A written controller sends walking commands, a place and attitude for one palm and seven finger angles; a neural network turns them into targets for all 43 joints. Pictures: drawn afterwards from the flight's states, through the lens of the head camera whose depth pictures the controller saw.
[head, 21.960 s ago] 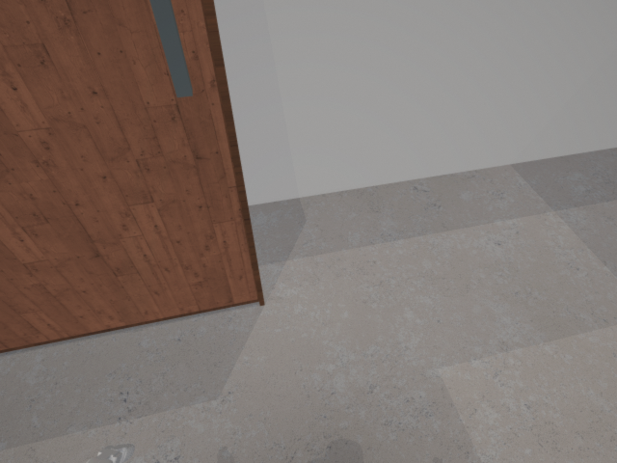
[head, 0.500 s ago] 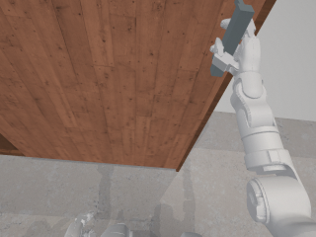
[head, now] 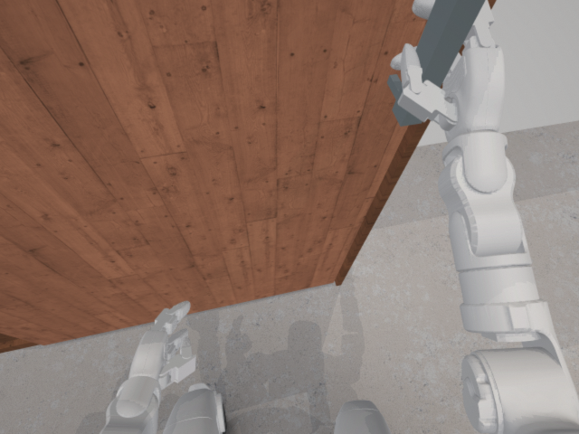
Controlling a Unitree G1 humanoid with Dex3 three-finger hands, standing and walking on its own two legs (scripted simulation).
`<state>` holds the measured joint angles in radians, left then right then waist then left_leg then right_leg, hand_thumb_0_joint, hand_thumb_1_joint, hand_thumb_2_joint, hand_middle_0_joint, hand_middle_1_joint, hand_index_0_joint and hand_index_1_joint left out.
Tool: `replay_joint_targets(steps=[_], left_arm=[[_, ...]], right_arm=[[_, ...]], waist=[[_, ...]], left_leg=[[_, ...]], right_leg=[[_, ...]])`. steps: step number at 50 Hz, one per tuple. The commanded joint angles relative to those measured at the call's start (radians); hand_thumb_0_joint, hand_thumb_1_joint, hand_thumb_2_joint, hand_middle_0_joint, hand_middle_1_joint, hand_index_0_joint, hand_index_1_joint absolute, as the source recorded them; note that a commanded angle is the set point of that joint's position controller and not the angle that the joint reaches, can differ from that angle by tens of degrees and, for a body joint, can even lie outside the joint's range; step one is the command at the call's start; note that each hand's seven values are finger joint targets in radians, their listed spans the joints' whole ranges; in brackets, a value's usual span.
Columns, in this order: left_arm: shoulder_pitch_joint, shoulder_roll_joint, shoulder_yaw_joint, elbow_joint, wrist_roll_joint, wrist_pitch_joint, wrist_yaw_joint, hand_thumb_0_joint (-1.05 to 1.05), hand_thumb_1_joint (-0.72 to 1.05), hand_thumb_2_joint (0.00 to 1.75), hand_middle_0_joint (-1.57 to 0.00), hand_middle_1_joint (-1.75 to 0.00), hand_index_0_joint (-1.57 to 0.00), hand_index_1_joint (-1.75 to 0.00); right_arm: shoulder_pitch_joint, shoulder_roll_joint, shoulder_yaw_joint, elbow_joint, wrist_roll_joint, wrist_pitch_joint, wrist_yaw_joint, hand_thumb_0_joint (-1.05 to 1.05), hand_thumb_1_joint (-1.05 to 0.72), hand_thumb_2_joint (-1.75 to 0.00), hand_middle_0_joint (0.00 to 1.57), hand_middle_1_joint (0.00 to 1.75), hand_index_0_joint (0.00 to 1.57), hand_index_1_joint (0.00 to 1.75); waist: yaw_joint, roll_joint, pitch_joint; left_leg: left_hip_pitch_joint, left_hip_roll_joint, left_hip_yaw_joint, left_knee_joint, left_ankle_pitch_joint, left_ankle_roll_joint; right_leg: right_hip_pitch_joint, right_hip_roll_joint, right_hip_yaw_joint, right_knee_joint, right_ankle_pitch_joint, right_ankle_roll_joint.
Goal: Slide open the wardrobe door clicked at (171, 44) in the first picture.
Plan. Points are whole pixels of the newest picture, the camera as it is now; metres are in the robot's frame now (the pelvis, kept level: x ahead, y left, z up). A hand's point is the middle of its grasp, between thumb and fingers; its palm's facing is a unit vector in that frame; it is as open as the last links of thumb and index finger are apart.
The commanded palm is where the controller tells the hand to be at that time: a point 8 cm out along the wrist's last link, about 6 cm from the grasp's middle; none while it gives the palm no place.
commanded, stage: step sideways, sliding the door along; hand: right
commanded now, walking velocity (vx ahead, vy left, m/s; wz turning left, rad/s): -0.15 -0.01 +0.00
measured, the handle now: (423, 44) +0.46 -0.20 +0.22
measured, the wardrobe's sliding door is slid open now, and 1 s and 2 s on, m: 0.01 0.28 0.46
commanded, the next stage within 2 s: none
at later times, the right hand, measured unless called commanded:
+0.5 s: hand (323, 99) +0.41 -0.08 +0.21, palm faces +0.28 +0.96 -0.06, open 7.4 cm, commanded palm +0.37 -0.02 +0.21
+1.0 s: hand (153, 122) +0.39 +0.08 +0.21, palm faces -0.30 +0.95 -0.04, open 7.5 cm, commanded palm +0.39 +0.06 +0.21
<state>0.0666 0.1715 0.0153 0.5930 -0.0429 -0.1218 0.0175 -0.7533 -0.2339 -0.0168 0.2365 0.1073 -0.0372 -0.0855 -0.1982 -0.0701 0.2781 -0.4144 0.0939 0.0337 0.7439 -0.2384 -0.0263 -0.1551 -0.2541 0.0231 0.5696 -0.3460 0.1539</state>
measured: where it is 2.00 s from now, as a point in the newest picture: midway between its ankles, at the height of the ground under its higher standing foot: outside the picture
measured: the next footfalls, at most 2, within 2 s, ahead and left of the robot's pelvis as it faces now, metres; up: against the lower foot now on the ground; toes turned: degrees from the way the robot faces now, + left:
left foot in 0.02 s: +0.12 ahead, +0.17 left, +0.00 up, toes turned +5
right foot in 0.22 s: +0.03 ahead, -0.08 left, +0.00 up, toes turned -13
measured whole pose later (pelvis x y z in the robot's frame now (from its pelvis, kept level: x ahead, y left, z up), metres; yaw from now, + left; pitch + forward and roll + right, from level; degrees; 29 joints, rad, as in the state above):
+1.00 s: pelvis +0.14 +0.10 +0.00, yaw +4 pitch -1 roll +1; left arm 0.12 0.16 -0.02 0.49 -0.01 -0.14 -0.05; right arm 0.00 -0.12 0.38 -0.57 -0.01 -0.18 -0.08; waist -0.08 -0.04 0.20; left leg -0.54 0.02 0.11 0.87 -0.30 -0.02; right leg -0.10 -0.18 -0.27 0.64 -0.47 0.07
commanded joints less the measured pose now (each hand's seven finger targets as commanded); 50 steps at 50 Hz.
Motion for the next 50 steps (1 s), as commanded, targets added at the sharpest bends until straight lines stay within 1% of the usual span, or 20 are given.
replay_joint_targets(steps=[1,3,4,6,9,10,12,16,23,27,28,29,30,32,35,36,38,39,44,50], left_arm=[[-0.023,0.118,0.037,-0.109,-0.017,-0.054,0.016,0.00,0.90,0.90,-0.20,-0.30,-0.20,-0.30],[-0.041,0.080,0.023,-0.101,-0.005,-0.053,0.043,0.00,0.90,0.90,-0.20,-0.30,-0.20,-0.30],[-0.033,0.100,0.038,-0.113,-0.005,-0.049,0.047,0.00,0.90,0.90,-0.20,-0.30,-0.20,-0.30],[-0.061,0.080,0.021,-0.126,-0.001,-0.070,0.060,0.00,0.90,0.90,-0.20,-0.30,-0.20,-0.30],[-0.071,0.088,0.011,-0.104,-0.001,-0.091,0.049,0.00,0.90,0.90,-0.20,-0.30,-0.20,-0.30],[-0.072,0.107,0.025,-0.116,0.004,-0.085,0.043,0.00,0.90,0.90,-0.20,-0.30,-0.20,-0.30],[-0.052,0.171,0.063,-0.159,-0.004,-0.080,0.005,0.00,0.90,0.90,-0.20,-0.30,-0.20,-0.30],[-0.017,0.136,0.050,-0.162,-0.002,-0.120,-0.035,0.00,0.90,0.90,-0.20,-0.30,-0.20,-0.30],[0.006,0.109,0.010,-0.208,0.004,-0.141,-0.046,0.00,0.90,0.90,-0.20,-0.30,-0.20,-0.30],[-0.028,0.099,-0.007,-0.216,-0.004,-0.146,-0.039,0.00,0.90,0.90,-0.20,-0.30,-0.20,-0.30],[-0.043,0.095,0.000,-0.221,-0.009,-0.132,-0.035,0.00,0.90,0.90,-0.20,-0.30,-0.20,-0.30],[-0.073,0.094,0.011,-0.227,0.001,-0.120,-0.027,0.00,0.90,0.90,-0.20,-0.30,-0.20,-0.30],[-0.040,0.079,0.011,-0.248,0.003,-0.112,-0.027,0.00,0.90,0.90,-0.20,-0.30,-0.20,-0.30],[-0.032,0.064,0.009,-0.251,0.002,-0.115,-0.032,0.00,0.90,0.90,-0.20,-0.30,-0.20,-0.30],[-0.055,0.053,0.003,-0.246,0.013,-0.106,-0.049,0.00,0.90,0.90,-0.20,-0.30,-0.20,-0.30],[-0.052,0.063,0.010,-0.247,0.015,-0.104,-0.058,0.00,0.90,0.90,-0.20,-0.30,-0.20,-0.30],[-0.032,0.119,0.038,-0.271,0.009,-0.099,-0.081,0.00,0.90,0.90,-0.20,-0.30,-0.20,-0.30],[-0.019,0.129,0.041,-0.282,0.006,-0.089,-0.089,0.00,0.90,0.90,-0.20,-0.30,-0.20,-0.30],[0.001,0.106,0.006,-0.249,0.030,-0.081,-0.073,0.00,0.90,0.90,-0.20,-0.30,-0.20,-0.30],[-0.060,0.064,-0.019,-0.221,0.031,-0.054,-0.054,0.00,0.90,0.90,-0.20,-0.30,-0.20,-0.30]], right_arm=[[-0.473,0.120,0.224,-0.440,-0.044,-0.140,0.074,0.00,-0.90,-0.90,0.45,1.40,0.45,1.40],[-0.349,0.020,0.161,-0.468,-0.064,-0.110,0.055,0.00,-0.90,-0.90,0.45,1.40,0.45,1.40],[-0.313,0.004,0.137,-0.538,-0.061,-0.106,0.061,0.00,-0.90,-0.90,0.45,1.40,0.45,1.40],[-0.290,0.106,0.214,-0.680,-0.050,-0.117,0.064,0.00,-0.90,-0.90,0.45,1.40,0.45,1.40],[-0.263,0.196,0.284,-0.747,-0.036,-0.160,0.039,0.00,-0.90,-0.90,0.45,1.40,0.45,1.40],[-0.253,0.210,0.301,-0.773,-0.032,-0.179,0.036,0.00,-0.90,-0.90,0.45,1.40,0.45,1.40],[-0.227,0.246,0.355,-0.808,-0.035,-0.201,0.044,0.00,-0.90,-0.90,0.45,1.40,0.45,1.40],[-0.279,0.318,0.432,-0.857,-0.057,-0.197,0.058,0.00,-0.90,-0.90,0.45,1.40,0.45,1.40],[-0.068,0.332,0.487,-0.938,-0.054,-0.163,0.064,0.00,-0.90,-0.90,0.45,1.40,0.45,1.40],[0.028,0.299,0.481,-1.020,-0.077,-0.162,0.056,0.00,-0.90,-0.90,0.45,1.40,0.45,1.40],[0.075,0.290,0.479,-1.007,-0.091,-0.161,0.045,0.00,-0.90,-0.90,0.45,1.40,0.45,1.40],[0.145,0.283,0.471,-1.000,-0.105,-0.157,0.032,0.00,-0.90,-0.90,0.45,1.40,0.45,1.40],[0.216,0.302,0.497,-1.038,-0.102,-0.154,0.025,0.00,-0.90,-0.90,0.45,1.40,0.45,1.40],[0.205,0.364,0.588,-1.205,-0.091,-0.172,0.039,0.00,-0.90,-0.90,0.45,1.40,0.45,1.40],[0.297,0.444,0.689,-1.240,-0.109,-0.219,0.056,0.00,-0.90,-0.90,0.45,1.40,0.45,1.40],[0.322,0.446,0.706,-1.237,-0.111,-0.235,0.065,0.00,-0.90,-0.90,0.45,1.40,0.45,1.40],[0.388,0.437,0.728,-1.223,-0.115,-0.276,0.082,0.00,-0.90,-0.90,0.45,1.40,0.45,1.40],[0.424,0.420,0.698,-1.138,-0.138,-0.284,0.086,0.00,-0.90,-0.90,0.45,1.40,0.45,1.40],[0.372,0.319,0.556,-1.097,-0.148,-0.246,0.068,0.00,-0.90,-0.90,0.45,1.40,0.45,1.40],[0.341,0.165,0.376,-1.032,-0.121,-0.221,0.073,0.00,-0.90,-0.90,0.45,1.40,0.45,1.40]], waist=[[0.228,-0.041,-0.584],[0.207,0.276,-0.607],[0.182,0.480,-0.635],[0.196,0.426,-0.615],[0.244,0.314,-0.637],[0.247,0.261,-0.658],[0.208,-0.087,-0.733],[0.234,-0.184,-0.650],[0.233,-0.166,-0.578],[0.215,0.010,-0.589],[0.201,0.229,-0.604],[0.169,0.400,-0.595],[0.162,0.422,-0.567],[0.187,0.295,-0.617],[0.225,0.321,-0.636],[0.235,0.300,-0.647],[0.186,-0.010,-0.776],[0.184,0.005,-0.763],[0.212,-0.166,-0.512],[0.221,-0.144,-0.469]], left_leg=[[0.330,-0.018,0.059,-0.267,0.505,0.001],[0.531,0.226,-0.216,-0.229,1.123,0.099],[0.549,0.250,-0.251,-0.199,1.141,0.109],[0.499,0.221,-0.194,-0.155,1.105,0.128],[0.470,0.134,-0.034,-0.017,1.018,0.072],[0.329,0.104,-0.005,0.022,0.804,0.031],[-0.068,0.008,-0.027,0.199,-0.188,0.009],[-0.168,-0.031,-0.014,0.275,-0.200,0.017],[-0.076,-0.079,0.064,-0.018,-0.015,-0.005],[0.187,-0.029,0.033,-0.212,0.562,-0.013],[0.342,0.098,-0.141,-0.189,1.084,0.052],[0.517,0.192,-0.350,-0.143,1.525,0.143],[0.553,0.234,-0.400,-0.133,1.616,0.126],[0.559,0.220,-0.366,-0.097,1.403,0.141],[0.405,0.079,-0.207,-0.032,1.161,0.114],[0.264,0.027,-0.142,0.034,0.937,0.079],[-0.189,-0.048,-0.075,0.351,-0.246,0.036],[-0.251,-0.059,-0.090,0.453,-0.389,0.039],[-0.373,-0.049,0.037,0.328,-0.228,0.019],[0.018,-0.130,0.150,-0.031,0.141,0.020]], right_leg=[[0.121,0.099,-0.157,0.209,0.437,-0.177],[-0.214,0.270,-0.109,0.411,-0.232,-0.153],[-0.235,0.260,-0.040,0.543,-0.316,-0.126],[-0.237,0.254,0.007,0.508,-0.286,-0.147],[-0.067,0.213,-0.094,-0.022,0.071,-0.143],[0.120,0.131,-0.080,-0.100,0.442,-0.157],[0.471,-0.171,0.145,-0.005,1.228,-0.301],[0.462,-0.100,-0.048,0.018,1.161,-0.285],[0.477,-0.055,-0.155,0.115,1.168,-0.243],[0.255,0.008,-0.182,0.322,0.888,-0.210],[0.032,0.085,-0.167,0.442,0.551,-0.180],[-0.215,0.222,-0.132,0.533,-0.084,-0.146],[-0.319,0.251,-0.046,0.543,-0.334,-0.151],[-0.318,0.244,0.013,0.416,-0.269,-0.163],[-0.060,0.225,-0.079,0.084,0.106,-0.153],[0.135,0.150,-0.080,-0.047,0.410,-0.159],[0.584,-0.186,0.112,-0.010,1.329,-0.296],[0.580,-0.206,0.060,0.031,1.399,-0.330],[0.463,-0.126,-0.129,-0.009,1.215,-0.239],[0.237,-0.119,-0.213,0.187,1.121,-0.188]])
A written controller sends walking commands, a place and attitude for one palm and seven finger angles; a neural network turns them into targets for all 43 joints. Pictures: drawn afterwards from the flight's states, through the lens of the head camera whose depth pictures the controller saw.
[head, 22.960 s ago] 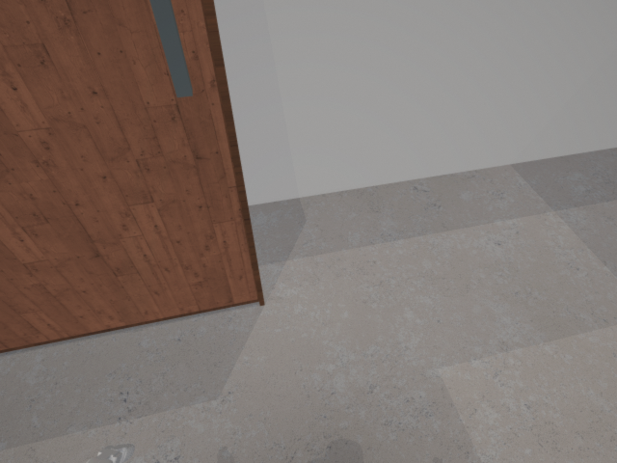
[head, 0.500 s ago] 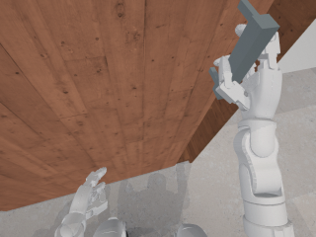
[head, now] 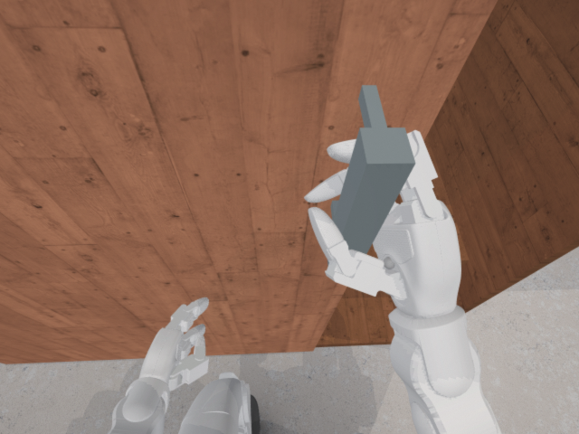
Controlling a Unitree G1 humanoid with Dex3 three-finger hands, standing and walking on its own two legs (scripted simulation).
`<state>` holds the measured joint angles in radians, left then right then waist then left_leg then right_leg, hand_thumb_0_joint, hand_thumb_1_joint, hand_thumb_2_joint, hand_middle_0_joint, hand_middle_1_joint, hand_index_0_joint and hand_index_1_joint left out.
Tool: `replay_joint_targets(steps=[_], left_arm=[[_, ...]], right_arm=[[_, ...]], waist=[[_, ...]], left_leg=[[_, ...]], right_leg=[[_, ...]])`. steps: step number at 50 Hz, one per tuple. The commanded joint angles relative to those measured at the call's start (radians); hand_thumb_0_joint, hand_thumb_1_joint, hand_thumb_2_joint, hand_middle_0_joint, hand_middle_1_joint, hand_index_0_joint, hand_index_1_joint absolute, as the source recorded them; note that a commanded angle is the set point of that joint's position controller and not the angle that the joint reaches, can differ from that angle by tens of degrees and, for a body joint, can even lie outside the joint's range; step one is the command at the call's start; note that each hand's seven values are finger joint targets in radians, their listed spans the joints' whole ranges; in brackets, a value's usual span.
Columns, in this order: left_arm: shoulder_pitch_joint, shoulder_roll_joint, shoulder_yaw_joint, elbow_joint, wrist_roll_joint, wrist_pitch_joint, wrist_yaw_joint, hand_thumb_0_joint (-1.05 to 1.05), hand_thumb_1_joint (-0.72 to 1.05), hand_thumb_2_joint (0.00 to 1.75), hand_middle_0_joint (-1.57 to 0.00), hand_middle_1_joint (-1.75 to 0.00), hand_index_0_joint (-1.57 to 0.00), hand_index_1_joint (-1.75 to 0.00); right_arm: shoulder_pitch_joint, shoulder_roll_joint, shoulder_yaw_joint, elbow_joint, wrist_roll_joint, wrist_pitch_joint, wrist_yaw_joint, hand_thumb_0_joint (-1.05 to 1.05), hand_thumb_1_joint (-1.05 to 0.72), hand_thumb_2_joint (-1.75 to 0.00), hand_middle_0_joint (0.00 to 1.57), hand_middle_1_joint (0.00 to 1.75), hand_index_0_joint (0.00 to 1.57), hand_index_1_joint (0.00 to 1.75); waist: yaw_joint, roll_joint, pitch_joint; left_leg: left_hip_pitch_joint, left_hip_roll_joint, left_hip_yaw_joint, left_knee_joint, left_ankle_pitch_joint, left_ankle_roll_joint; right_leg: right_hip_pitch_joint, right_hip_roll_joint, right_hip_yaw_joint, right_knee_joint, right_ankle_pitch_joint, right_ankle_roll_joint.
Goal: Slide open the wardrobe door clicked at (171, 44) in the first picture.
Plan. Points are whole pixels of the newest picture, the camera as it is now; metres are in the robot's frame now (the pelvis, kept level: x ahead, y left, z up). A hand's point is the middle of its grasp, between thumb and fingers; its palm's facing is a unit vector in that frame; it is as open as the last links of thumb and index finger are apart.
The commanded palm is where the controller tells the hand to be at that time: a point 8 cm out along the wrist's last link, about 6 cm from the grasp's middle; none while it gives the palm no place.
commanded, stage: step sideways, sliding the door along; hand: right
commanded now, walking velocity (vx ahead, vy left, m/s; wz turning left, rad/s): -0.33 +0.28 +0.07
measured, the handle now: (354, 191) +0.30 -0.05 +0.22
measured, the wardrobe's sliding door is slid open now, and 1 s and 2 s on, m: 0.28 0.46 0.47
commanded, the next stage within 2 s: stop walking and hold the door there in 1.50 s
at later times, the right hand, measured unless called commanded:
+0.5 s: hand (189, 261) +0.24 +0.08 +0.21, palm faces -0.26 +0.96 -0.07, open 7.7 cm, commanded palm +0.24 +0.04 +0.21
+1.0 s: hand (89, 251) +0.25 +0.15 +0.22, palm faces +0.05 +1.00 -0.01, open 6.7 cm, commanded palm +0.23 +0.17 +0.21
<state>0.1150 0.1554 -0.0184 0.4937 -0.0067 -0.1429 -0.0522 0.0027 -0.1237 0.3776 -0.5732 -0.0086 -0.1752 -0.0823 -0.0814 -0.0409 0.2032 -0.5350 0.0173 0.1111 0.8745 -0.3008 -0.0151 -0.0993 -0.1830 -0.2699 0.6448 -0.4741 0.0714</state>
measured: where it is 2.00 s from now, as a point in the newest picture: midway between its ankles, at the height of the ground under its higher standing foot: outside the picture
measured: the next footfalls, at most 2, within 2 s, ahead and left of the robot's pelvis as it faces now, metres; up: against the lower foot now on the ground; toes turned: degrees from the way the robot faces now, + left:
left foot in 0.04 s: +0.14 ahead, +0.08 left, +0.00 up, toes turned +6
right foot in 0.42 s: -0.08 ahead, -0.06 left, +0.00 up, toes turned -2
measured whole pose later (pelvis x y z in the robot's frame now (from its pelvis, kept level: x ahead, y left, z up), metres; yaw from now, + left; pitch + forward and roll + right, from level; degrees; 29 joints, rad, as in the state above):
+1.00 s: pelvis -0.16 +0.27 +0.01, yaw -1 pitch -2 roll +2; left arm 0.03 0.21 0.06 0.61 -0.04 -0.06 -0.02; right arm -0.65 -0.13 0.03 0.09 0.07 -0.08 -0.11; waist -0.10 -0.01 0.25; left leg -0.48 0.00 0.03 1.02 -0.42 0.00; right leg -0.25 -0.12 -0.03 0.59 -0.31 0.04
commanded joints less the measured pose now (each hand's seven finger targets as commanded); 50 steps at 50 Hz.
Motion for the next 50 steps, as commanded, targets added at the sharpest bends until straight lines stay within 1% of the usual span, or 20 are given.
replay_joint_targets(steps=[1,3,4,5,9,18,20,21,22,24,27,33,36,37,39,42,43,44,46,50], left_arm=[[-0.136,0.076,0.012,-0.122,-0.012,-0.031,0.020,0.00,0.90,0.90,-0.20,-0.30,-0.20,-0.30],[-0.190,0.060,0.005,-0.115,-0.026,-0.029,0.031,0.00,0.90,0.90,-0.20,-0.30,-0.20,-0.30],[-0.208,0.038,-0.006,-0.129,-0.022,-0.037,0.041,0.00,0.90,0.90,-0.20,-0.30,-0.20,-0.30],[-0.180,0.024,-0.003,-0.134,-0.007,-0.050,0.041,0.00,0.90,0.90,-0.20,-0.30,-0.20,-0.30],[-0.164,0.024,-0.015,-0.054,0.004,-0.034,0.015,0.00,0.90,0.90,-0.20,-0.30,-0.20,-0.30],[-0.105,0.056,0.025,-0.060,-0.013,0.050,0.034,0.00,0.90,0.90,-0.20,-0.30,-0.20,-0.30],[-0.072,0.094,0.040,-0.056,-0.018,0.044,0.037,0.00,0.90,0.90,-0.20,-0.30,-0.20,-0.30],[-0.139,0.114,0.051,-0.102,0.014,0.032,0.043,0.00,0.90,0.90,-0.20,-0.30,-0.20,-0.30],[-0.170,0.093,0.049,-0.087,0.033,0.035,0.062,0.00,0.90,0.90,-0.20,-0.30,-0.20,-0.30],[-0.199,0.131,0.078,-0.085,0.039,0.040,0.070,0.00,0.90,0.90,-0.20,-0.30,-0.20,-0.30],[-0.126,0.170,0.095,-0.042,0.002,0.060,0.059,0.00,0.90,0.90,-0.20,-0.30,-0.20,-0.30],[-0.068,0.157,0.086,-0.036,-0.054,0.044,0.045,0.00,0.90,0.90,-0.20,-0.30,-0.20,-0.30],[-0.113,0.090,0.074,-0.035,-0.071,0.015,0.055,0.00,0.90,0.90,-0.20,-0.30,-0.20,-0.30],[-0.111,0.103,0.074,0.001,-0.063,0.004,0.073,0.00,0.90,0.90,-0.20,-0.30,-0.20,-0.30],[-0.132,0.098,0.086,0.005,-0.039,0.006,0.097,0.00,0.90,0.90,-0.20,-0.30,-0.20,-0.30],[-0.134,0.112,0.076,0.035,-0.035,0.027,0.091,0.00,0.90,0.90,-0.20,-0.30,-0.20,-0.30],[-0.123,0.145,0.093,0.025,-0.034,0.040,0.090,0.00,0.90,0.90,-0.20,-0.30,-0.20,-0.30],[-0.100,0.198,0.121,-0.004,-0.026,0.045,0.081,0.00,0.90,0.90,-0.20,-0.30,-0.20,-0.30],[-0.098,0.208,0.126,-0.025,-0.040,0.055,0.030,0.00,0.90,0.90,-0.20,-0.30,-0.20,-0.30],[-0.103,0.184,0.116,-0.006,-0.045,0.062,0.019,0.00,0.90,0.90,-0.20,-0.30,-0.20,-0.30]], right_arm=[[-0.399,0.035,-0.043,-0.236,-0.003,-0.084,0.068,0.00,-0.90,-0.90,0.45,1.40,0.45,1.40],[-0.348,0.007,-0.085,-0.231,-0.005,-0.083,0.060,0.00,-0.90,-0.90,0.45,1.40,0.45,1.40],[-0.273,-0.017,-0.116,-0.209,0.010,-0.069,0.055,0.00,-0.90,-0.90,0.45,1.40,0.45,1.40],[-0.223,-0.039,-0.132,-0.210,0.028,-0.052,0.045,0.00,-0.90,-0.90,0.45,1.40,0.45,1.40],[-0.319,0.014,-0.089,-0.313,0.024,-0.098,0.041,0.00,-0.90,-0.90,0.45,1.40,0.45,1.40],[-0.476,-0.042,-0.203,-0.072,0.012,-0.092,0.042,0.00,-0.90,-0.90,0.45,1.40,0.45,1.40],[-0.582,-0.043,-0.198,-0.016,0.027,-0.099,0.066,0.00,-0.90,-0.90,0.45,1.40,0.45,1.40],[-0.623,-0.025,-0.200,0.030,0.036,-0.105,0.073,0.00,-0.90,-0.90,0.45,1.40,0.45,1.40],[-0.612,-0.041,-0.237,0.125,0.026,-0.096,0.069,0.00,-0.90,-0.90,0.45,1.40,0.45,1.40],[-0.778,-0.053,-0.275,0.020,0.043,-0.069,0.096,0.00,-0.90,-0.90,0.45,1.40,0.45,1.40],[-0.797,0.052,-0.200,0.164,0.051,-0.018,0.085,0.00,-0.90,-0.90,0.45,1.40,0.45,1.40],[-0.899,0.126,-0.092,0.208,0.053,-0.013,0.068,0.00,-0.90,-0.90,0.45,1.40,0.45,1.40],[-0.908,0.052,-0.109,0.208,0.039,-0.025,0.035,0.00,-0.90,-0.90,0.45,1.40,0.45,1.40],[-0.832,0.016,-0.149,0.229,0.041,-0.008,0.014,0.00,-0.90,-0.90,0.45,1.40,0.45,1.40],[-0.927,0.058,-0.119,0.182,0.045,-0.022,0.028,0.00,-0.90,-0.90,0.45,1.40,0.45,1.40],[-1.067,0.117,-0.073,0.173,0.067,-0.050,0.033,0.00,-0.90,-0.90,0.45,1.40,0.45,1.40],[-1.069,0.133,-0.066,0.215,0.071,-0.058,0.040,0.00,-0.90,-0.90,0.45,1.40,0.45,1.40],[-1.094,0.159,-0.042,0.214,0.080,-0.061,0.054,0.00,-0.90,-0.90,0.45,1.40,0.45,1.40],[-1.163,0.160,-0.065,0.307,0.066,-0.045,0.072,0.00,-0.90,-0.90,0.45,1.40,0.45,1.40],[-1.209,0.131,-0.077,0.357,0.064,-0.024,0.074,0.00,-0.90,-0.90,0.45,1.40,0.45,1.40]], waist=[[0.093,-0.122,-0.395],[0.068,0.055,-0.389],[0.043,0.252,-0.381],[0.020,0.422,-0.413],[0.087,0.199,-0.470],[0.107,0.230,-0.540],[0.164,-0.004,-0.469],[0.146,-0.256,-0.373],[0.107,-0.187,-0.312],[0.074,-0.161,-0.270],[0.048,-0.106,-0.262],[0.123,-0.182,-0.364],[0.100,0.194,-0.474],[0.084,0.181,-0.547],[0.080,0.373,-0.534],[0.149,0.243,-0.533],[0.153,0.113,-0.542],[0.146,-0.102,-0.552],[0.125,-0.017,-0.576],[0.119,-0.208,-0.485]], left_leg=[[0.254,-0.047,0.067,-0.203,0.283,0.013],[0.427,0.096,-0.088,-0.275,0.742,0.068],[0.403,0.249,-0.333,-0.371,1.247,0.151],[0.382,0.334,-0.488,-0.442,1.279,0.173],[0.429,0.230,-0.310,-0.530,0.560,0.120],[0.402,0.095,-0.195,-0.672,0.162,-0.047],[0.228,-0.008,-0.110,-0.273,0.144,-0.128],[0.049,-0.064,-0.183,0.184,-0.032,-0.076],[0.011,-0.032,-0.345,0.449,-0.098,0.002],[-0.061,0.020,-0.392,0.539,-0.086,-0.004],[0.065,0.016,-0.193,0.211,0.018,-0.009],[0.316,-0.064,0.010,-0.370,0.087,-0.038],[0.594,0.227,-0.227,-0.438,0.919,0.087],[0.622,0.282,-0.276,-0.395,1.098,0.130],[0.598,0.252,-0.259,-0.343,1.003,0.147],[0.503,0.161,-0.078,-0.195,0.802,0.092],[0.307,0.110,-0.025,-0.078,0.560,0.051],[-0.033,0.015,-0.030,0.063,0.003,0.009],[-0.084,0.038,-0.189,0.243,-0.177,0.035],[-0.114,0.057,-0.152,0.181,-0.094,0.011]], right_leg=[[0.091,-0.195,0.101,0.176,1.153,-0.106],[-0.111,-0.096,0.126,0.415,0.650,-0.086],[-0.213,0.095,0.127,0.575,-0.089,-0.048],[-0.242,0.170,0.247,0.678,-0.286,-0.049],[-0.206,0.158,0.262,0.487,-0.118,-0.023],[0.021,0.213,0.112,-0.068,-0.037,-0.073],[0.107,-0.046,0.296,-0.391,0.102,-0.183],[-0.024,-0.379,0.680,-0.401,0.261,-0.336],[-0.113,-0.510,0.760,-0.402,0.496,-0.362],[-0.147,-0.442,0.544,-0.359,0.551,-0.315],[-0.073,-0.227,0.213,-0.283,0.439,-0.185],[0.075,-0.108,0.218,-0.059,0.731,-0.116],[-0.235,0.104,0.205,0.264,0.032,-0.123],[-0.293,0.167,0.254,0.345,-0.157,-0.130],[-0.276,0.144,0.301,0.371,-0.148,-0.077],[-0.058,0.122,0.204,-0.147,0.264,-0.071],[0.169,0.009,0.278,-0.265,0.605,-0.089],[0.425,-0.240,0.575,-0.214,1.112,-0.182],[0.383,-0.358,0.606,-0.182,0.995,-0.289],[0.327,-0.258,0.409,-0.180,0.861,-0.253]])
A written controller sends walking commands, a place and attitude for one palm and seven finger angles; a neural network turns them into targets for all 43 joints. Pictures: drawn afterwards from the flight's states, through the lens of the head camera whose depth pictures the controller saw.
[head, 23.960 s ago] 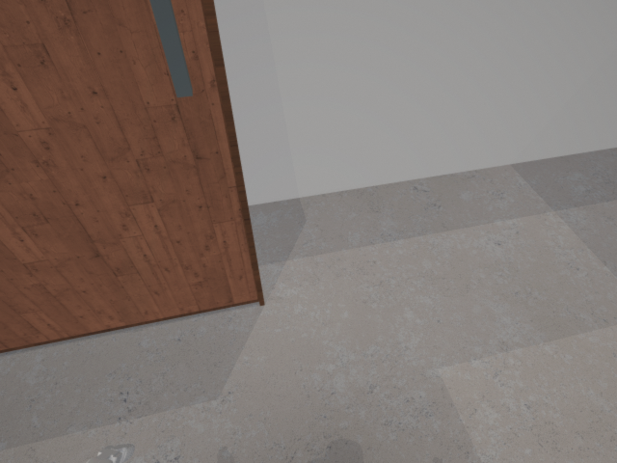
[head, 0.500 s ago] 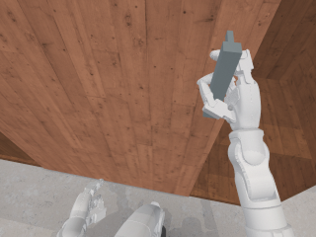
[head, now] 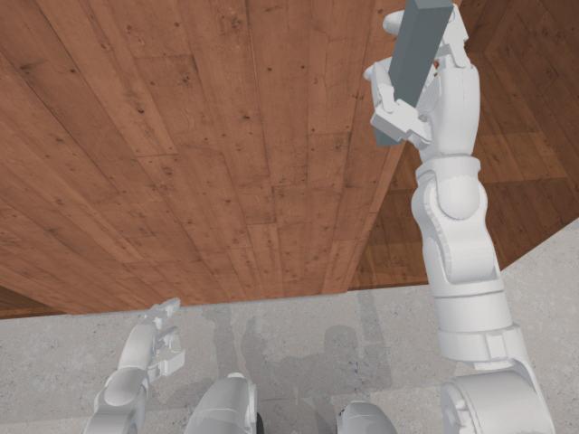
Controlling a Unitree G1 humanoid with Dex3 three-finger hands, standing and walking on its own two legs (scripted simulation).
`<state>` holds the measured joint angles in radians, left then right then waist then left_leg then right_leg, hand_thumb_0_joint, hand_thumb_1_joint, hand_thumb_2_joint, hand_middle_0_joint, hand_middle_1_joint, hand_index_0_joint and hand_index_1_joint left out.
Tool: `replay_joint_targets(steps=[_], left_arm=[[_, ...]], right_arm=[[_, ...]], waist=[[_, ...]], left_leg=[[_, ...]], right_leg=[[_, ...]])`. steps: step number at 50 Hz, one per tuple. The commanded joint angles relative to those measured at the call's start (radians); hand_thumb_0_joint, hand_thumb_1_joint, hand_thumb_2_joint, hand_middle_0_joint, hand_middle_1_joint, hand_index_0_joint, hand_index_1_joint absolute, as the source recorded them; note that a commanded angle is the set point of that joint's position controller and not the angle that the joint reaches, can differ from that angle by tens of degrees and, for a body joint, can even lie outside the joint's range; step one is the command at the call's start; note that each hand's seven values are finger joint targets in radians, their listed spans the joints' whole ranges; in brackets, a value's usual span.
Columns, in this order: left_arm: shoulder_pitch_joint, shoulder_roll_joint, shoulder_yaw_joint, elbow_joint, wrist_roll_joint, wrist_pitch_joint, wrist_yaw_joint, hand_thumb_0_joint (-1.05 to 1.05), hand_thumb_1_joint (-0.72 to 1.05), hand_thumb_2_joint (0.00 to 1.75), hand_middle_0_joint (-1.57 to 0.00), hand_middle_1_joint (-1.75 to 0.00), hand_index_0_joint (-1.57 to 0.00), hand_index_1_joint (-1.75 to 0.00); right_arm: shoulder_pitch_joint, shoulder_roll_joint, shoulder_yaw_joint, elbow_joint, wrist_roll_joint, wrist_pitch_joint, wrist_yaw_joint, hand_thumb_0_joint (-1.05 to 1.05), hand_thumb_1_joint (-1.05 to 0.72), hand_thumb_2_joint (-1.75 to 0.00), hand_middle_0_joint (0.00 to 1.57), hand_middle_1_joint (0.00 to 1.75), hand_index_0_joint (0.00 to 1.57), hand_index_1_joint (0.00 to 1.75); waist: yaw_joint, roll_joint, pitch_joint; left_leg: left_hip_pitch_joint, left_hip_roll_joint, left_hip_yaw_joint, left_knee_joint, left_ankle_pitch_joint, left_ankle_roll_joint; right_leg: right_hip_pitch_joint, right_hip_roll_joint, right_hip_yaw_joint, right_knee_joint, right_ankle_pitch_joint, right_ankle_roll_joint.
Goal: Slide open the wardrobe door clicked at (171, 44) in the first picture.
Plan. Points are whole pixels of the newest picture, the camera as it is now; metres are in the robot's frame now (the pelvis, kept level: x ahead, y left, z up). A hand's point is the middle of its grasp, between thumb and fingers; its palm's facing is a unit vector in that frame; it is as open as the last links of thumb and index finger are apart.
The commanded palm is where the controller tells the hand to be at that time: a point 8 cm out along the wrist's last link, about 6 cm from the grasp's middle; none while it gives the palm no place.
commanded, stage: step sideways, sliding the door along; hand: right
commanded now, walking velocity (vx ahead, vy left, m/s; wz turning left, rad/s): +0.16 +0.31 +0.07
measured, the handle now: (399, 65) +0.45 -0.13 +0.21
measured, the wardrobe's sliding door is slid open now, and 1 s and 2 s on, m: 0.46 0.47 0.47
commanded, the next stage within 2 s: stop walking and hold the door there in 0.50 s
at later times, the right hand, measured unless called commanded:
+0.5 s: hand (371, 97) +0.42 -0.10 +0.20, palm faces +0.41 +0.91 -0.08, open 6.7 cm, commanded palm +0.38 -0.05 +0.21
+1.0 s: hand (377, 99) +0.42 -0.11 +0.20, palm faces +0.50 +0.82 -0.26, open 6.6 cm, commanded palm +0.37 -0.14 +0.19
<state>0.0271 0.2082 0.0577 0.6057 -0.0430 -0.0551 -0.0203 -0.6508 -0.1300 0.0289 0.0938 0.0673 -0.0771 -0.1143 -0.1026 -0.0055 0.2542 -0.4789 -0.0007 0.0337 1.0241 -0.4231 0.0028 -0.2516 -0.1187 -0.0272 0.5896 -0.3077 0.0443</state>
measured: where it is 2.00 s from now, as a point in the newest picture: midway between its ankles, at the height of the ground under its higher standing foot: outside the picture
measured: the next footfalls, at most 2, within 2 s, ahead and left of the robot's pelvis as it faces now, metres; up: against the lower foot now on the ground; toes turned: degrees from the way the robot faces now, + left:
left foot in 0.24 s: +0.09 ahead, +0.25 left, +0.00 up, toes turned +4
right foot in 0.44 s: +0.05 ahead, +0.02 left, +0.00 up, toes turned -11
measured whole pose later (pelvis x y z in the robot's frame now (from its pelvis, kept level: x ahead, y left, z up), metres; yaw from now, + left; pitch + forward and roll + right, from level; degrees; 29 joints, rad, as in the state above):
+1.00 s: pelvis +0.06 +0.18 +0.01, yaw +4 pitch -1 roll -4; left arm 0.07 0.30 -0.01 0.64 -0.03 -0.02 0.07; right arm -0.24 -0.43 -0.47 0.22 0.07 -0.12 -0.12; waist 0.00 -0.01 0.09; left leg -0.27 0.06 0.02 0.50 -0.20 0.03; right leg -0.41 -0.01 -0.04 0.93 -0.47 0.05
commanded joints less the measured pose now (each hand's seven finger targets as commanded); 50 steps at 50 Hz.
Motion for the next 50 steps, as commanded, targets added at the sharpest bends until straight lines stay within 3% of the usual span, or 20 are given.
replay_joint_targets(steps=[1,9,11,13,15,18,20,21,22,23,27,30,31,34,37,38,39,40,43,50], left_arm=[[-0.006,0.132,0.038,-0.125,-0.007,-0.022,-0.013,0.00,0.90,0.90,-0.20,-0.30,-0.20,-0.30],[-0.020,0.123,0.018,-0.178,-0.024,-0.025,0.001,0.00,0.90,0.90,-0.20,-0.30,-0.20,-0.30],[-0.022,0.094,0.004,-0.172,-0.042,-0.024,0.001,0.00,0.90,0.90,-0.20,-0.30,-0.20,-0.30],[-0.068,0.056,-0.011,-0.167,-0.033,-0.033,0.028,0.00,0.90,0.90,-0.20,-0.30,-0.20,-0.30],[-0.036,0.073,0.000,-0.140,-0.019,-0.046,0.053,0.00,0.90,0.90,-0.20,-0.30,-0.20,-0.30],[-0.057,0.052,-0.033,-0.101,-0.011,-0.074,0.072,0.00,0.90,0.90,-0.20,-0.30,-0.20,-0.30],[-0.044,0.069,-0.020,-0.113,-0.006,-0.068,0.077,0.00,0.90,0.90,-0.20,-0.30,-0.20,-0.30],[-0.043,0.093,-0.002,-0.134,-0.006,-0.071,0.073,0.00,0.90,0.90,-0.20,-0.30,-0.20,-0.30],[-0.035,0.139,0.018,-0.155,-0.016,-0.078,0.060,0.00,0.90,0.90,-0.20,-0.30,-0.20,-0.30],[-0.013,0.122,0.018,-0.156,-0.024,-0.084,0.029,0.00,0.90,0.90,-0.20,-0.30,-0.20,-0.30],[0.009,0.123,0.011,-0.150,-0.016,-0.139,0.007,0.00,0.90,0.90,-0.20,-0.30,-0.20,-0.30],[0.046,0.130,0.006,-0.168,-0.012,-0.148,0.001,0.00,0.90,0.90,-0.20,-0.30,-0.20,-0.30],[0.127,0.233,0.043,-0.055,0.000,-0.095,0.047,0.00,0.90,0.90,-0.20,-0.30,-0.20,-0.30],[0.070,0.157,-0.011,-0.155,0.001,-0.065,0.032,0.00,0.90,0.90,-0.20,-0.30,-0.20,-0.30],[0.070,0.159,-0.021,-0.147,-0.006,-0.054,0.038,0.00,0.90,0.90,-0.20,-0.30,-0.20,-0.30],[0.061,0.149,-0.024,-0.153,-0.011,-0.044,0.042,0.00,0.90,0.90,-0.20,-0.30,-0.20,-0.30],[0.044,0.130,-0.028,-0.174,-0.007,-0.037,0.057,0.00,0.90,0.90,-0.20,-0.30,-0.20,-0.30],[0.035,0.110,-0.034,-0.167,0.004,-0.036,0.071,0.00,0.90,0.90,-0.20,-0.30,-0.20,-0.30],[0.026,0.124,-0.050,-0.127,-0.001,-0.024,0.082,0.00,0.90,0.90,-0.20,-0.30,-0.20,-0.30],[0.014,0.137,-0.048,-0.100,0.012,-0.009,0.103,0.00,0.90,0.90,-0.20,-0.30,-0.20,-0.30]], right_arm=[[-0.548,0.140,0.270,-0.290,-0.011,-0.113,0.107,0.00,-0.90,-0.90,0.45,1.40,0.45,1.40],[-0.489,0.025,0.162,-0.308,0.013,-0.116,0.099,0.00,-0.90,-0.90,0.45,1.40,0.45,1.40],[-0.455,-0.046,0.115,-0.322,0.001,-0.113,0.086,0.00,-0.90,-0.90,0.45,1.40,0.45,1.40],[-0.364,-0.163,0.048,-0.316,-0.013,-0.087,0.058,0.00,-0.90,-0.90,0.45,1.40,0.45,1.40],[-0.359,-0.157,0.035,-0.385,-0.002,-0.089,0.057,0.00,-0.90,-0.90,0.45,1.40,0.45,1.40],[-0.356,-0.050,0.096,-0.498,0.015,-0.109,0.027,0.00,-0.90,-0.90,0.45,1.40,0.45,1.40],[-0.312,-0.063,0.087,-0.529,0.006,-0.134,0.022,0.00,-0.90,-0.90,0.45,1.40,0.45,1.40],[-0.317,-0.041,0.107,-0.542,0.014,-0.140,0.026,0.00,-0.90,-0.90,0.45,1.40,0.45,1.40],[-0.295,-0.012,0.141,-0.555,0.025,-0.136,0.033,0.00,-0.90,-0.90,0.45,1.40,0.45,1.40],[-0.296,0.045,0.172,-0.494,0.012,-0.128,0.047,0.00,-0.90,-0.90,0.45,1.40,0.45,1.40],[-0.415,0.041,0.204,-0.612,-0.005,-0.114,0.056,0.00,-0.90,-0.90,0.45,1.40,0.45,1.40],[-0.288,0.059,0.218,-0.570,-0.005,-0.080,0.065,0.00,-0.90,-0.90,0.45,1.40,0.45,1.40],[-0.037,-0.736,-0.588,-0.077,-0.032,-0.071,-0.007,0.00,-0.90,-0.90,0.45,1.40,0.45,1.40],[-0.084,-0.367,-0.239,-0.325,-0.016,-0.078,0.036,0.00,-0.90,-0.90,0.45,1.40,0.45,1.40],[0.042,-0.479,-0.359,-0.258,-0.013,-0.093,0.029,0.00,-0.90,-0.90,0.45,1.40,0.45,1.40],[0.068,-0.528,-0.408,-0.234,-0.019,-0.097,0.020,0.00,-0.90,-0.90,0.45,1.40,0.45,1.40],[0.107,-0.582,-0.458,-0.193,-0.024,-0.101,0.010,0.00,-0.90,-0.90,0.45,1.40,0.45,1.40],[0.178,-0.597,-0.522,-0.103,-0.011,-0.078,0.004,0.00,-0.90,-0.90,0.45,1.40,0.45,1.40],[0.146,-0.605,-0.546,-0.113,-0.008,-0.082,-0.014,0.00,-0.90,-0.90,0.45,1.40,0.45,1.40],[0.155,-0.647,-0.603,-0.080,-0.024,-0.117,-0.038,0.00,-0.90,-0.90,0.45,1.40,0.45,1.40]], waist=[[0.140,-0.252,-0.533],[0.137,-0.313,-0.551],[0.120,-0.104,-0.580],[0.095,0.250,-0.579],[0.084,0.365,-0.565],[0.122,0.158,-0.592],[0.126,0.122,-0.653],[0.120,0.065,-0.666],[0.104,-0.158,-0.676],[0.090,-0.178,-0.720],[0.125,-0.314,-0.616],[0.133,-0.243,-0.576],[0.098,-0.220,-0.585],[0.118,-0.298,-0.539],[0.100,-0.274,-0.543],[0.100,-0.137,-0.576],[0.093,0.083,-0.607],[0.066,0.239,-0.572],[0.080,0.182,-0.502],[0.079,0.180,-0.536]], left_leg=[[-0.134,0.063,-0.050,-0.007,0.050,-0.010],[0.242,-0.039,0.092,-0.433,0.185,-0.031],[0.436,0.048,0.035,-0.619,0.490,-0.009],[0.625,0.322,-0.278,-0.544,1.269,0.119],[0.535,0.342,-0.310,-0.520,1.206,0.143],[0.624,0.278,-0.157,-0.403,1.256,0.125],[0.539,0.196,-0.075,-0.303,1.055,0.058],[0.354,0.150,-0.049,-0.287,0.777,0.009],[0.086,0.084,-0.017,-0.208,0.229,-0.034],[0.038,0.053,-0.056,-0.100,-0.115,-0.024],[-0.012,0.039,-0.012,-0.066,-0.012,-0.014],[-0.001,0.001,0.048,-0.160,0.052,-0.027],[-0.034,-0.005,0.056,-0.151,0.062,-0.048],[0.050,-0.038,0.103,-0.429,0.132,-0.038],[0.254,-0.044,0.117,-0.614,0.428,-0.028],[0.413,0.040,0.051,-0.596,0.844,-0.008],[0.619,0.229,-0.203,-0.502,1.411,0.090],[0.618,0.373,-0.336,-0.517,1.603,0.164],[0.503,0.377,-0.292,-0.552,1.235,0.138],[0.433,0.294,-0.173,-0.615,0.883,0.105]], right_leg=[[0.451,-0.298,0.129,-0.131,0.679,-0.206],[0.332,-0.219,-0.017,-0.006,0.647,-0.106],[0.195,-0.107,-0.052,0.193,0.384,-0.095],[-0.197,0.086,-0.035,0.485,-0.360,-0.062],[-0.178,0.060,0.067,0.615,-0.387,-0.034],[-0.127,0.065,0.014,0.116,-0.205,-0.036],[0.124,0.051,-0.061,-0.173,0.226,-0.028],[0.326,-0.070,0.017,-0.155,0.605,-0.067],[0.530,-0.283,0.200,-0.118,1.074,-0.151],[0.569,-0.358,0.210,-0.088,1.203,-0.229],[0.551,-0.246,-0.004,-0.086,1.074,-0.163],[0.581,-0.210,-0.040,-0.094,1.111,-0.140],[0.577,-0.226,-0.073,-0.109,1.134,-0.132],[0.556,-0.187,-0.092,-0.044,1.132,-0.101],[0.425,-0.146,-0.144,0.081,0.967,-0.061],[0.287,-0.110,-0.168,0.209,0.800,-0.045],[-0.009,0.019,-0.161,0.424,0.234,-0.011],[-0.161,0.103,-0.046,0.537,-0.316,-0.005],[-0.211,0.059,0.075,0.528,-0.284,0.003],[-0.103,0.121,-0.033,0.245,-0.108,-0.010]])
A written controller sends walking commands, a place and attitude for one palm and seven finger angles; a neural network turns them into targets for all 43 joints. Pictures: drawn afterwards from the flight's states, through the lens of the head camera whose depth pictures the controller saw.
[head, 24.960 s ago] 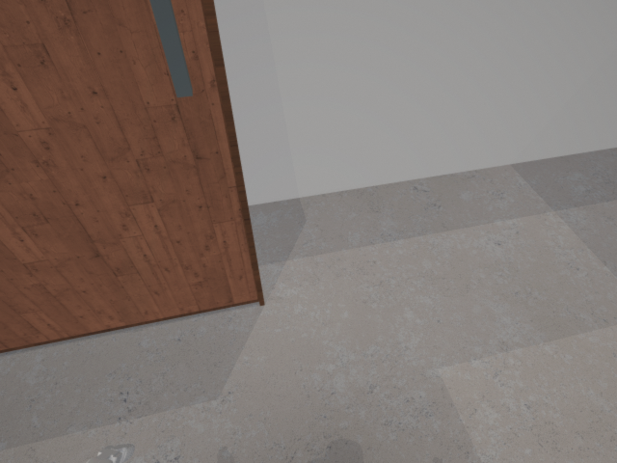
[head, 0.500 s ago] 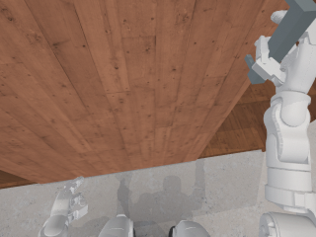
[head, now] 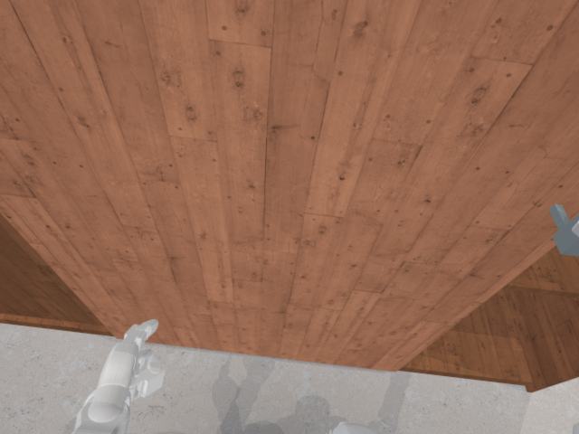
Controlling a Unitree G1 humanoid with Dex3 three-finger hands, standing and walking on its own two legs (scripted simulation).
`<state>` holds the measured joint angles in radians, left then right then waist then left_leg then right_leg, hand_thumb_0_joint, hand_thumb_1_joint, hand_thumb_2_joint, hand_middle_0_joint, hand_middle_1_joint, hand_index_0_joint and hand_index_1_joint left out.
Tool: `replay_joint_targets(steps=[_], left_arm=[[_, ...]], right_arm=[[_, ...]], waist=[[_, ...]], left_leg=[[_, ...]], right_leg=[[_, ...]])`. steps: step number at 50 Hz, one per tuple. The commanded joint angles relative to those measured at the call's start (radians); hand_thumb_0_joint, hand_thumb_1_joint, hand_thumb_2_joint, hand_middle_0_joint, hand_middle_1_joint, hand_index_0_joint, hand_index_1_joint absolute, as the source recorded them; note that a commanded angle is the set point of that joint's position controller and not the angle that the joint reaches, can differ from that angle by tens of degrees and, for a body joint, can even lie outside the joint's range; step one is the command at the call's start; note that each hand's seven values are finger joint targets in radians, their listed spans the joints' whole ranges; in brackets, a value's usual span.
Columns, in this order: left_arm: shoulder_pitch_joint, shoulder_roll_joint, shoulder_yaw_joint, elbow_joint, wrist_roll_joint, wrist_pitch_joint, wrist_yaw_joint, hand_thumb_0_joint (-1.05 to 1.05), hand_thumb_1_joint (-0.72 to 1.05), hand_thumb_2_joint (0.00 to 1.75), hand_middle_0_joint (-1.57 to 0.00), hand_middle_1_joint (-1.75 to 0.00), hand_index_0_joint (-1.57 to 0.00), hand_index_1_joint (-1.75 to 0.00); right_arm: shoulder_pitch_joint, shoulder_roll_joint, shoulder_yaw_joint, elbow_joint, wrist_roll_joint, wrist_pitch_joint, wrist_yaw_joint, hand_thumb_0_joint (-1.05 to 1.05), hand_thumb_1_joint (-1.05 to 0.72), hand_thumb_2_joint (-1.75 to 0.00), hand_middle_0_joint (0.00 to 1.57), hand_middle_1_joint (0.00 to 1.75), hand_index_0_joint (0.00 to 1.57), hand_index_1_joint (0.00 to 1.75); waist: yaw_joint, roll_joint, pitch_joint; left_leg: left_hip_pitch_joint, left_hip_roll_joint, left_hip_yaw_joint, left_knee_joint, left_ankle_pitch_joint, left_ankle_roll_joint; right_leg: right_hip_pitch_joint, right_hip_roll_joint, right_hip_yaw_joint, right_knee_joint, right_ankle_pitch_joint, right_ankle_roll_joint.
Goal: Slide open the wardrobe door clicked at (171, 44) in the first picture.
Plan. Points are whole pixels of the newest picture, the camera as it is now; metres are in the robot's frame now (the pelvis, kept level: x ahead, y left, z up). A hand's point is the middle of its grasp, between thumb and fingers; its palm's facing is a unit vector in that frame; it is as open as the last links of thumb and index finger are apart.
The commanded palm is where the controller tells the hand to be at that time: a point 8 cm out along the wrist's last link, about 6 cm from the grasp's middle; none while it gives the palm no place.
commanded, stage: stop walking and hold the door there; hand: right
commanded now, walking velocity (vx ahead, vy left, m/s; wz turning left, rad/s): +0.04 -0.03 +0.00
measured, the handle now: out of the picture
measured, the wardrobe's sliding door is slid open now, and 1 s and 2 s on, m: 0.47 0.47 0.47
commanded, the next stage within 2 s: none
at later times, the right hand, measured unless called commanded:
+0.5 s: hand out of the picture +0.33 -0.30 +0.19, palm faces +0.42 +0.89 -0.17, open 6.5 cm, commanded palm +0.29 -0.33 +0.17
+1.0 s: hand out of the picture +0.33 -0.30 +0.19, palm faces +0.40 +0.90 -0.17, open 6.4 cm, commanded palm +0.29 -0.34 +0.17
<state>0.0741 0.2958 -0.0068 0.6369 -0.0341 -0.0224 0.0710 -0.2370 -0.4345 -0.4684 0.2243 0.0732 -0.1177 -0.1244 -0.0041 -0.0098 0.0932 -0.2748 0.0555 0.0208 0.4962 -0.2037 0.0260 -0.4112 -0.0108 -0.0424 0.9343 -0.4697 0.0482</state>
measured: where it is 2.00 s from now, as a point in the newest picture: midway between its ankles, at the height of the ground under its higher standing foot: outside the picture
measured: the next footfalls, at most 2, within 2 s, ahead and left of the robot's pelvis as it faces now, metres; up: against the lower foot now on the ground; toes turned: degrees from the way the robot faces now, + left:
right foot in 0.16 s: +0.04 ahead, -0.15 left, +0.00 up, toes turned -3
left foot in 0.42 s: -0.04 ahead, +0.09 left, +0.00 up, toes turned +8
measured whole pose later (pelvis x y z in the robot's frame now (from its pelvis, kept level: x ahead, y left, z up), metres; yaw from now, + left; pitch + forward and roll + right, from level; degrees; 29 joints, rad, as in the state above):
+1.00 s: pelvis -0.09 -0.05 -0.01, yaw +6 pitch -1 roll +2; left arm 0.26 0.28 -0.01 0.71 -0.04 -0.04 0.10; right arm -0.51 -0.49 -0.35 0.56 0.06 -0.13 -0.12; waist 0.01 -0.03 0.02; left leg -0.24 0.00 0.04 0.50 -0.23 -0.01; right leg -0.34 -0.08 -0.14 0.52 -0.16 -0.02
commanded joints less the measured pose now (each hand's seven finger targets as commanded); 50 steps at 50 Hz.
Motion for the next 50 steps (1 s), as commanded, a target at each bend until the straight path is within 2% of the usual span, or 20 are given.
replay_joint_targets(steps=[1,5,6,8,9,10,11,13,15,18,19,22,23,24,31,36,38,40,47,50], left_arm=[[-0.029,0.052,0.020,-0.134,0.003,-0.045,0.014,0.00,0.90,0.90,-0.20,-0.30,-0.20,-0.30],[0.018,0.075,0.038,-0.122,0.005,-0.055,0.016,0.00,0.90,0.90,-0.20,-0.30,-0.20,-0.30],[0.017,0.085,0.046,-0.126,0.005,-0.057,0.019,0.00,0.90,0.90,-0.20,-0.30,-0.20,-0.30],[0.016,0.125,0.053,-0.146,-0.004,-0.055,0.015,0.00,0.90,0.90,-0.20,-0.30,-0.20,-0.30],[0.022,0.108,0.047,-0.160,-0.011,-0.058,0.005,0.00,0.90,0.90,-0.20,-0.30,-0.20,-0.30],[0.024,0.090,0.044,-0.158,-0.010,-0.063,0.001,0.00,0.90,0.90,-0.20,-0.30,-0.20,-0.30],[0.023,0.086,0.038,-0.149,0.003,-0.064,0.007,0.00,0.90,0.90,-0.20,-0.30,-0.20,-0.30],[0.051,0.096,0.042,-0.130,0.012,-0.074,0.012,0.00,0.90,0.90,-0.20,-0.30,-0.20,-0.30],[0.068,0.101,0.039,-0.124,0.007,-0.088,0.008,0.00,0.90,0.90,-0.20,-0.30,-0.20,-0.30],[0.075,0.111,0.032,-0.114,0.009,-0.095,0.011,0.00,0.90,0.90,-0.20,-0.30,-0.20,-0.30],[0.071,0.107,0.027,-0.113,0.011,-0.097,0.010,0.00,0.90,0.90,-0.20,-0.30,-0.20,-0.30],[0.076,0.102,0.024,-0.102,0.020,-0.092,0.017,0.00,0.90,0.90,-0.20,-0.30,-0.20,-0.30],[0.097,0.106,0.030,-0.097,0.009,-0.091,0.018,0.00,0.90,0.90,-0.20,-0.30,-0.20,-0.30],[0.081,0.093,0.029,-0.108,0.003,-0.092,0.018,0.00,0.90,0.90,-0.20,-0.30,-0.20,-0.30],[0.072,0.105,0.021,-0.093,0.004,-0.077,0.032,0.00,0.90,0.90,-0.20,-0.30,-0.20,-0.30],[0.083,0.115,0.026,-0.086,0.001,-0.070,0.035,0.00,0.90,0.90,-0.20,-0.30,-0.20,-0.30],[0.097,0.119,0.030,-0.081,0.000,-0.067,0.039,0.00,0.90,0.90,-0.20,-0.30,-0.20,-0.30],[0.098,0.115,0.032,-0.086,-0.003,-0.071,0.035,0.00,0.90,0.90,-0.20,-0.30,-0.20,-0.30],[0.118,0.129,0.042,-0.062,-0.007,-0.063,0.041,0.00,0.90,0.90,-0.20,-0.30,-0.20,-0.30],[0.110,0.123,0.045,-0.067,-0.009,-0.048,0.039,0.00,0.90,0.90,-0.20,-0.30,-0.20,-0.30]], right_arm=[[-0.269,-0.329,-0.086,-0.225,-0.032,-0.080,-0.028,0.00,-0.90,-0.90,0.45,1.40,0.45,1.40],[-0.282,-0.299,-0.046,-0.250,-0.036,-0.093,-0.030,0.00,-0.90,-0.90,0.45,1.40,0.45,1.40],[-0.300,-0.284,-0.023,-0.272,-0.034,-0.100,-0.028,0.00,-0.90,-0.90,0.45,1.40,0.45,1.40],[-0.321,-0.270,0.013,-0.313,-0.034,-0.113,-0.022,0.00,-0.90,-0.90,0.45,1.40,0.45,1.40],[-0.330,-0.223,0.061,-0.314,-0.028,-0.109,-0.012,0.00,-0.90,-0.90,0.45,1.40,0.45,1.40],[-0.306,-0.172,0.102,-0.274,-0.030,-0.101,-0.001,0.00,-0.90,-0.90,0.45,1.40,0.45,1.40],[-0.350,-0.209,0.088,-0.293,-0.043,-0.102,0.001,0.00,-0.90,-0.90,0.45,1.40,0.45,1.40],[-0.388,-0.292,0.035,-0.289,-0.052,-0.104,-0.008,0.00,-0.90,-0.90,0.45,1.40,0.45,1.40],[-0.398,-0.236,0.080,-0.272,-0.042,-0.092,-0.001,0.00,-0.90,-0.90,0.45,1.40,0.45,1.40],[-0.420,-0.254,0.082,-0.254,-0.038,-0.078,0.002,0.00,-0.90,-0.90,0.45,1.40,0.45,1.40],[-0.435,-0.238,0.097,-0.247,-0.038,-0.077,0.005,0.00,-0.90,-0.90,0.45,1.40,0.45,1.40],[-0.429,-0.313,0.043,-0.173,-0.041,-0.069,0.000,0.00,-0.90,-0.90,0.45,1.40,0.45,1.40],[-0.467,-0.346,0.011,-0.185,-0.035,-0.066,-0.005,0.00,-0.90,-0.90,0.45,1.40,0.45,1.40],[-0.495,-0.286,0.067,-0.199,-0.030,-0.062,0.001,0.00,-0.90,-0.90,0.45,1.40,0.45,1.40],[-0.583,-0.285,0.097,-0.035,-0.031,-0.045,0.001,0.00,-0.90,-0.90,0.45,1.40,0.45,1.40],[-0.624,-0.286,0.109,0.055,-0.040,-0.055,-0.003,0.00,-0.90,-0.90,0.45,1.40,0.45,1.40],[-0.639,-0.310,0.096,0.068,-0.041,-0.061,-0.005,0.00,-0.90,-0.90,0.45,1.40,0.45,1.40],[-0.650,-0.263,0.138,0.078,-0.040,-0.064,0.002,0.00,-0.90,-0.90,0.45,1.40,0.45,1.40],[-0.619,-0.319,0.100,0.140,-0.037,-0.066,0.008,0.00,-0.90,-0.90,0.45,1.40,0.45,1.40],[-0.619,-0.360,0.067,0.150,-0.045,-0.074,0.002,0.00,-0.90,-0.90,0.45,1.40,0.45,1.40]], waist=[[-0.021,0.176,-0.364],[-0.001,0.094,-0.352],[0.000,0.027,-0.344],[-0.027,-0.214,-0.313],[-0.030,-0.223,-0.300],[-0.026,-0.217,-0.269],[-0.014,-0.337,-0.243],[-0.013,-0.302,-0.263],[-0.005,-0.243,-0.280],[0.001,-0.212,-0.302],[0.002,-0.198,-0.311],[0.016,-0.128,-0.367],[0.013,-0.059,-0.424],[0.009,-0.017,-0.443],[0.007,-0.105,-0.317],[0.007,-0.163,-0.264],[0.007,-0.147,-0.279],[0.009,-0.124,-0.291],[0.017,-0.023,-0.320],[0.010,-0.008,-0.309]], left_leg=[[0.195,0.234,-0.166,-0.107,0.569,0.081],[0.113,0.168,-0.128,-0.110,0.256,0.041],[0.087,0.127,-0.112,-0.076,0.201,0.020],[0.012,-0.004,-0.027,0.041,-0.019,-0.040],[0.039,-0.047,-0.010,0.111,-0.165,-0.045],[0.044,-0.069,-0.005,0.178,-0.183,-0.042],[0.020,-0.055,-0.003,0.246,-0.208,-0.044],[0.013,-0.040,-0.019,0.258,-0.160,-0.043],[0.029,-0.050,0.013,0.151,-0.131,-0.050],[0.099,-0.048,0.027,-0.026,-0.066,-0.051],[0.129,-0.035,0.014,-0.070,-0.002,-0.046],[0.174,0.053,-0.047,-0.037,0.340,-0.019],[0.186,0.054,-0.052,-0.014,0.374,-0.015],[0.170,0.057,-0.066,-0.015,0.374,-0.018],[0.035,0.002,-0.034,-0.055,-0.089,-0.032],[0.037,-0.017,-0.009,-0.038,-0.159,-0.023],[0.057,-0.010,-0.013,-0.050,-0.127,-0.021],[0.044,0.000,-0.028,-0.070,-0.106,-0.019],[0.004,0.057,-0.087,-0.112,0.019,-0.020],[0.032,0.139,-0.144,-0.114,0.109,-0.003]], right_leg=[[0.080,0.012,-0.018,-0.140,0.070,-0.021],[0.247,0.007,-0.030,-0.452,0.272,-0.029],[0.302,-0.031,-0.024,-0.512,0.349,-0.033],[0.279,-0.249,0.184,-0.587,0.536,-0.120],[0.212,-0.290,0.192,-0.620,0.513,-0.154],[0.168,-0.284,0.175,-0.637,0.464,-0.164],[0.125,-0.289,0.184,-0.675,0.430,-0.167],[0.167,-0.293,0.163,-0.624,0.517,-0.176],[0.238,-0.263,0.108,-0.574,0.591,-0.154],[0.266,-0.243,0.100,-0.533,0.577,-0.120],[0.261,-0.231,0.088,-0.517,0.543,-0.105],[0.250,-0.169,0.027,-0.456,0.549,-0.055],[0.270,-0.162,0.021,-0.428,0.575,-0.046],[0.296,-0.158,0.011,-0.414,0.570,-0.048],[0.220,-0.194,0.062,-0.569,0.164,-0.077],[0.147,-0.201,0.087,-0.663,-0.033,-0.078],[0.154,-0.195,0.085,-0.645,0.019,-0.079],[0.188,-0.181,0.054,-0.606,0.078,-0.072],[0.258,-0.150,0.019,-0.478,0.301,-0.064],[0.198,-0.114,-0.006,-0.397,0.337,-0.057]])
